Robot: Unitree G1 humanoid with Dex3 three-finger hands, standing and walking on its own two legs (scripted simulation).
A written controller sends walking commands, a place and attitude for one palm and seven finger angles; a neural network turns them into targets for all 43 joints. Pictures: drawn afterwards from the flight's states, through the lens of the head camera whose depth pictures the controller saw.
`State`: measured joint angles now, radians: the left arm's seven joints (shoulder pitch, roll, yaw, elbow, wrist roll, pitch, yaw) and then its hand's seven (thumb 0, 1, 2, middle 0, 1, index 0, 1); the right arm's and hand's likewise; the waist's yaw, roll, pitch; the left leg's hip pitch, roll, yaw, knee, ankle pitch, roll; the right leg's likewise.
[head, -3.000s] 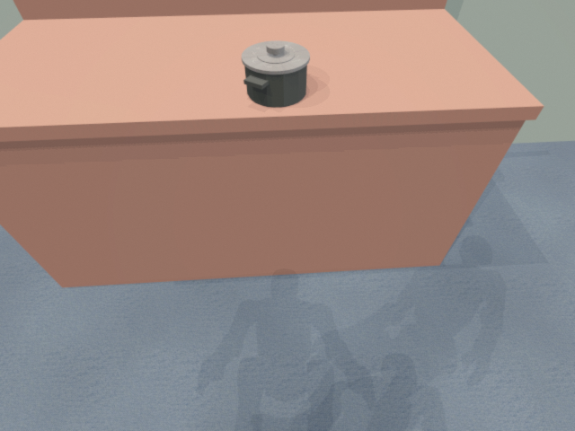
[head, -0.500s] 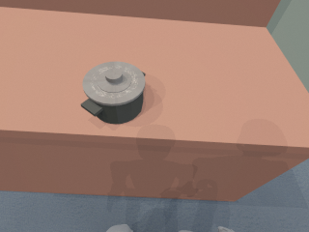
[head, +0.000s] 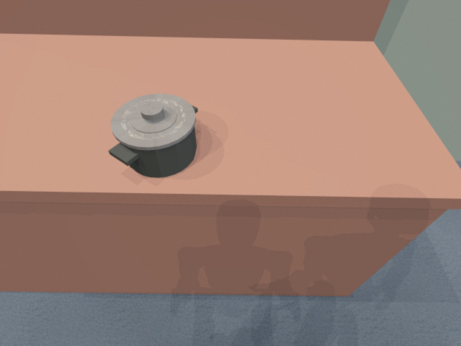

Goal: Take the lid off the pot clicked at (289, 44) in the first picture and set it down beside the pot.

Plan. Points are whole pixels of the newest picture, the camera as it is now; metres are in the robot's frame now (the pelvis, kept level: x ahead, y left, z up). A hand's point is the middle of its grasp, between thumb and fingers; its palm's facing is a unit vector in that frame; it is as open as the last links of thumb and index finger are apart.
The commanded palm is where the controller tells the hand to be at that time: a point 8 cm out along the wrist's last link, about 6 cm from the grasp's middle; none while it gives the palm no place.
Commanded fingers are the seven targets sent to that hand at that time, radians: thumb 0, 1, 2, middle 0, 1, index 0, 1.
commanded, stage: come to a stop and stand still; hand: left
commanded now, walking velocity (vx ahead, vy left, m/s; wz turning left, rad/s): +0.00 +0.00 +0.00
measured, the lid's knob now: (152, 110) +0.51 +0.19 +0.13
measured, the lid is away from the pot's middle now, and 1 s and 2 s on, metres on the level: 0.00 0.00 0.00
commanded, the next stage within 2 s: look again from close up in 0.40 s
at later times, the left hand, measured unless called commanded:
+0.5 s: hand out of the picture -0.04 +0.17 -0.17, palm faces +0.05 -0.98 -0.19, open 7.4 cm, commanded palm none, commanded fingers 0.00 0.90 0.90 -0.20 -0.30 -0.20 -0.30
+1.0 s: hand out of the picture +0.04 +0.20 -0.17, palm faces +0.01 -0.97 -0.24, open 7.4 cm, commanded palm none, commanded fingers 0.00 0.90 0.90 -0.20 -0.30 -0.20 -0.30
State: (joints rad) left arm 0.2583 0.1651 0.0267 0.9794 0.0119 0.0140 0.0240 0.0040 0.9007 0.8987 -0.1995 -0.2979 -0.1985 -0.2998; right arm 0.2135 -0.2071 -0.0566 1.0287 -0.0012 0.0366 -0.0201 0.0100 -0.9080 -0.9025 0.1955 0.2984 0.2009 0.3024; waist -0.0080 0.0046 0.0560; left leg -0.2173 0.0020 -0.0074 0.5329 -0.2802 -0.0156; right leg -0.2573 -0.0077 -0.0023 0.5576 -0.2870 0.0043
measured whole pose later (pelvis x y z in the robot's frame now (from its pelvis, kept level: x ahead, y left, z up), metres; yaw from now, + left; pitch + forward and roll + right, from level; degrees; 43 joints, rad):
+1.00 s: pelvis -0.02 +0.02 +0.00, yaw -1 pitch -2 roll +0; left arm 0.24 0.18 0.01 1.00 0.01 -0.01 0.05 0.00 0.91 0.90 -0.20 -0.30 -0.20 -0.30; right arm 0.23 -0.17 -0.03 1.04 -0.01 0.00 -0.02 0.01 -0.92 -0.90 0.20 0.30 0.20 0.30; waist -0.01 0.01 0.04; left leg -0.23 -0.01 0.02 0.56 -0.30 0.02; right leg -0.26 -0.02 0.02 0.54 -0.25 0.03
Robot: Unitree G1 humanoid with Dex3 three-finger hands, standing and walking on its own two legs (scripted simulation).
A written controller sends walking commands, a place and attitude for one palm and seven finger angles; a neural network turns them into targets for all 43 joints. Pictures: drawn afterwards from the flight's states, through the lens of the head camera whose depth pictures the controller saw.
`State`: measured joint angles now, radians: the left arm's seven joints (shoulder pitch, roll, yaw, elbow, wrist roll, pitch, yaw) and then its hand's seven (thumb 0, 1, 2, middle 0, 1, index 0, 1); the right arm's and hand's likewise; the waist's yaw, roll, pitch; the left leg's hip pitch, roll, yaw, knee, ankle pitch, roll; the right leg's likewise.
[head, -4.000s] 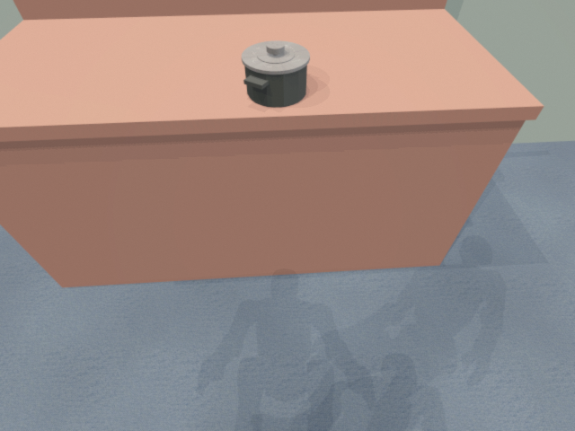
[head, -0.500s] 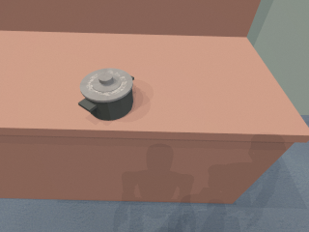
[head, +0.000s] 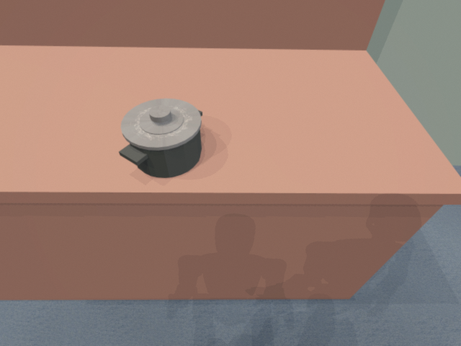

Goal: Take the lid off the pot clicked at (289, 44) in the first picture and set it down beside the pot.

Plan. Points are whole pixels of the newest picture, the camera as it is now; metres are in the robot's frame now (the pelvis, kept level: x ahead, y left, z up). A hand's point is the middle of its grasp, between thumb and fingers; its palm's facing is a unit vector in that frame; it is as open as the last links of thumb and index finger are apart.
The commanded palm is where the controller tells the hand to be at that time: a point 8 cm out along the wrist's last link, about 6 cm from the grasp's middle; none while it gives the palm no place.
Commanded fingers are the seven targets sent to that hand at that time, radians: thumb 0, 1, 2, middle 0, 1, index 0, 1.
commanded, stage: look again from close up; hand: left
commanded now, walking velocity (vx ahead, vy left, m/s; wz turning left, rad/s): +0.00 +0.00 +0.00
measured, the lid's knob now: (160, 113) +0.52 +0.18 +0.13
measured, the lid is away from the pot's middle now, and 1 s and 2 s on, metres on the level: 0.00 0.00 0.00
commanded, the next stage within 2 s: shuffle to correct the standing spot in 0.24 s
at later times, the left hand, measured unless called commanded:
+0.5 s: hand out of the picture -0.01 +0.19 -0.17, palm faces +0.04 -0.98 -0.20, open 7.4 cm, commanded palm none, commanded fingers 0.00 0.90 0.90 -0.20 -0.30 -0.20 -0.30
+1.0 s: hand (144, 343) +0.16 +0.18 -0.16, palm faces +0.06 -0.98 -0.21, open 7.4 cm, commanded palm none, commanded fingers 0.00 0.90 0.90 -0.20 -0.30 -0.20 -0.30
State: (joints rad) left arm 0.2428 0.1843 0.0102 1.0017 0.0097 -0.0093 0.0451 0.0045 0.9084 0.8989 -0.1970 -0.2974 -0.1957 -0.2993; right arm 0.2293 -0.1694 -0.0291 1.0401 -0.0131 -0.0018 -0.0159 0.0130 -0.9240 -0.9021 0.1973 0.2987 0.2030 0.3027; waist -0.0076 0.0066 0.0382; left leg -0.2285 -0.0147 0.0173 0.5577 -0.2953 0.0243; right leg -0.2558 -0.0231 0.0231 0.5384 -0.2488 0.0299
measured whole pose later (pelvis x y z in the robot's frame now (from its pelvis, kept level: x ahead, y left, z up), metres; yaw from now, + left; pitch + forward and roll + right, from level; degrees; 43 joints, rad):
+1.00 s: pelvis +0.06 +0.01 +0.00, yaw +3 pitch +0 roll +0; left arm 0.14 0.13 0.04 0.95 0.02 -0.04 0.03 0.00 0.90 0.90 -0.20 -0.30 -0.20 -0.30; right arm 0.34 -0.14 -0.04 1.11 0.00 0.01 -0.03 0.01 -0.91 -0.90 0.20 0.30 0.20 0.30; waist -0.04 0.03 0.09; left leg -0.28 -0.03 0.01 0.76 -0.53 -0.01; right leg -0.30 -0.04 -0.05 0.58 -0.26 -0.01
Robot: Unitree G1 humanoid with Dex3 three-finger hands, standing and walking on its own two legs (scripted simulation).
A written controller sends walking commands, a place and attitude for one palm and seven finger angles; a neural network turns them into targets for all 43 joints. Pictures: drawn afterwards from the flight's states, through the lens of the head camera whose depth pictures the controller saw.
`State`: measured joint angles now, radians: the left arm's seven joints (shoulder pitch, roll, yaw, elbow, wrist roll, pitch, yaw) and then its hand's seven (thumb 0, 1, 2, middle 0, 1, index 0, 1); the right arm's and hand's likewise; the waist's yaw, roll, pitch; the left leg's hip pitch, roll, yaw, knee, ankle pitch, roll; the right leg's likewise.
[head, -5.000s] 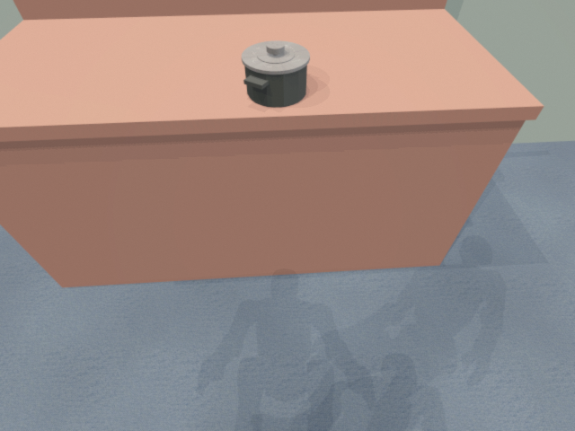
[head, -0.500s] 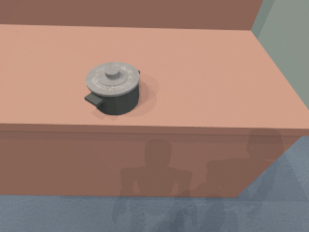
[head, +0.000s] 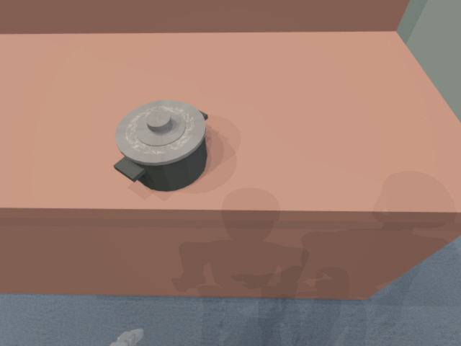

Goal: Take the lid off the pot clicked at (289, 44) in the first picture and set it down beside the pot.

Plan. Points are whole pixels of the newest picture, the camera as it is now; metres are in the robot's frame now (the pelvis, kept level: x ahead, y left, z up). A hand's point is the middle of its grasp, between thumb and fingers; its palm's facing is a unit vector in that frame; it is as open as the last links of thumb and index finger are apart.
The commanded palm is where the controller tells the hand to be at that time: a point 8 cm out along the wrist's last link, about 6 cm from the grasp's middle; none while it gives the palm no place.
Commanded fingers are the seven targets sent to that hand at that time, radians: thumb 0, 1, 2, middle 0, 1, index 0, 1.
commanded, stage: come to a stop and stand still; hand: left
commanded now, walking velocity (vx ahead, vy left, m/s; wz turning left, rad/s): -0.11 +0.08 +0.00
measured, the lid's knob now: (158, 121) +0.47 +0.14 +0.13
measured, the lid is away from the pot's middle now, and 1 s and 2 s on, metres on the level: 0.00 0.00 0.00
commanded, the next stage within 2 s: look again from close up in 0.98 s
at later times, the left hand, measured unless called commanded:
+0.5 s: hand out of the picture +0.02 +0.23 -0.16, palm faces +0.03 -0.97 -0.24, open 7.4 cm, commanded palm none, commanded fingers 0.00 0.90 0.90 -0.20 -0.30 -0.20 -0.30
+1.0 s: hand out of the picture +0.02 +0.24 -0.16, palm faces +0.02 -0.97 -0.24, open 7.4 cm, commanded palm none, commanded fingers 0.00 0.90 0.90 -0.20 -0.30 -0.20 -0.30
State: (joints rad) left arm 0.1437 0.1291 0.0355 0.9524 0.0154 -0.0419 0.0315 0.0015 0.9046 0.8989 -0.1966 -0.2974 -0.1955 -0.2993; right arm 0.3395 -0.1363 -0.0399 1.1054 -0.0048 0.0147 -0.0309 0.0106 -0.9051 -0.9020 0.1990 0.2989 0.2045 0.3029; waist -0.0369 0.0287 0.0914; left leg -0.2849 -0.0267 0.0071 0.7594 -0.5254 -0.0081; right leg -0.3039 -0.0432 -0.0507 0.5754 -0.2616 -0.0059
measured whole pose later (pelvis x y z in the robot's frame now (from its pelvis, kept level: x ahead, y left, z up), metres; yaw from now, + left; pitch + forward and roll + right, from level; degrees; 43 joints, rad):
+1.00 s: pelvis -0.01 +0.06 +0.00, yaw +0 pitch -2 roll +0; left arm 0.29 0.16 0.00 1.02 0.01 -0.01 0.04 0.00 0.90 0.90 -0.20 -0.30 -0.20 -0.30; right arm 0.23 -0.19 -0.03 1.03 -0.02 0.02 0.00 0.01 -0.92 -0.90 0.20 0.30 0.20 0.30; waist -0.01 0.04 0.04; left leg -0.28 -0.03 0.05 0.53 -0.21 0.05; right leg -0.22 -0.05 0.01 0.53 -0.27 0.04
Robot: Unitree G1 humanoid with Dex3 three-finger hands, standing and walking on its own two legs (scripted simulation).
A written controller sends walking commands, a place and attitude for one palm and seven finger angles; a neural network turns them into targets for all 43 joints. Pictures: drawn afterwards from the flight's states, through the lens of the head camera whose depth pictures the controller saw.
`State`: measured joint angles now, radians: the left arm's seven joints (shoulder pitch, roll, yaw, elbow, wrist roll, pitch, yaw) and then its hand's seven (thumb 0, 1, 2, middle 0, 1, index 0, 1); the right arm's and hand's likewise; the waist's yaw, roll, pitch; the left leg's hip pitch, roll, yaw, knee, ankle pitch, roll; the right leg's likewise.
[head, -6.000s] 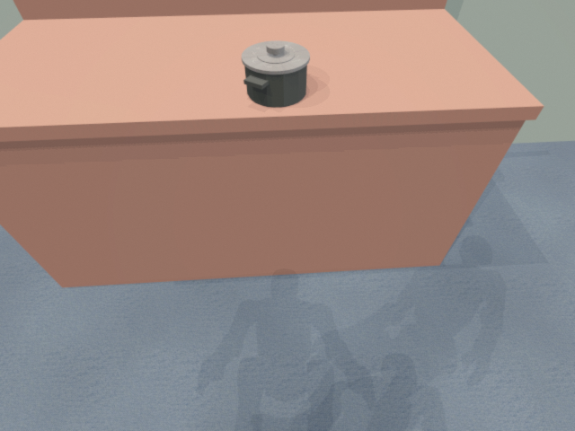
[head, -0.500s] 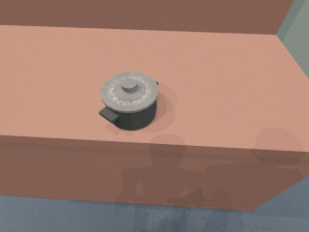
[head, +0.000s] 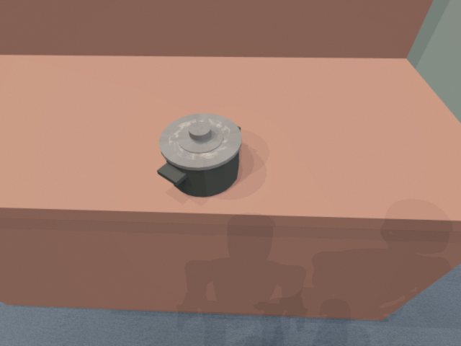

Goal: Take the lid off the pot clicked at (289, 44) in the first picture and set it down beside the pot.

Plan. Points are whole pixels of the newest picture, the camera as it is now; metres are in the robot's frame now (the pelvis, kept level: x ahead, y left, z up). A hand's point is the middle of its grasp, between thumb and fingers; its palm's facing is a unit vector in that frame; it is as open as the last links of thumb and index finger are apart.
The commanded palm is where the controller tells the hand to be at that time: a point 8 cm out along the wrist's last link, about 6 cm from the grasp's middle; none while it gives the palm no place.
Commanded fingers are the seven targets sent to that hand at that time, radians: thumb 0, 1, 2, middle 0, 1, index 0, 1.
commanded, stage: look again from close up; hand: left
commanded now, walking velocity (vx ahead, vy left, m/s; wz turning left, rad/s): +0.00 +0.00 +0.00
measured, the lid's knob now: (199, 131) +0.48 +0.09 +0.12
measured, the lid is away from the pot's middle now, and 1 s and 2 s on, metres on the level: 0.00 0.00 0.00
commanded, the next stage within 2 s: lift the closed hand beside the body in 0.74 s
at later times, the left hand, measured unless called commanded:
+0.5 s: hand out of the picture -0.01 +0.18 -0.17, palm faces +0.01 -0.98 -0.21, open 7.4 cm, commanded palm none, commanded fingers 0.00 0.90 0.90 -0.20 -0.30 -0.20 -0.30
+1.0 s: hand out of the picture +0.12 +0.19 -0.09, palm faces +0.17 -0.94 -0.30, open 6.9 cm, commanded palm +0.08 +0.23 -0.03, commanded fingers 0.00 0.90 0.90 -0.60 -0.73 -0.60 -0.73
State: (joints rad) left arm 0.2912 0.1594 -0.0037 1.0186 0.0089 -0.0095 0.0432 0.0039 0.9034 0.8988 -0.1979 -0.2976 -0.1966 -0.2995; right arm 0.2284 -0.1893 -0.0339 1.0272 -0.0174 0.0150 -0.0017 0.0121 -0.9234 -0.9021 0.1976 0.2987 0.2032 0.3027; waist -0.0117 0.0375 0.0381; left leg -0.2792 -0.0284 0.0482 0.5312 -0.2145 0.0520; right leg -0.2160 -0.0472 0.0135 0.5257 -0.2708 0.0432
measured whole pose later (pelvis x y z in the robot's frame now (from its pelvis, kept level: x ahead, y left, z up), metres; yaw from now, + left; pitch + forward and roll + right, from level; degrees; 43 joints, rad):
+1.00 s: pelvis +0.00 -0.01 +0.00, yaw +1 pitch -4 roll +0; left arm 0.49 0.19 -0.02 0.33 -0.01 -0.01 0.17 0.02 0.93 0.90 -0.28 -0.39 -0.28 -0.39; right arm 0.34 -0.20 0.00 0.89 0.06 -0.18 -0.04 0.03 -0.93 -0.90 0.20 0.30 0.20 0.30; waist 0.00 0.01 0.01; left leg -0.26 -0.03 0.03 0.52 -0.21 0.04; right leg -0.19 -0.05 0.00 0.53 -0.28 0.02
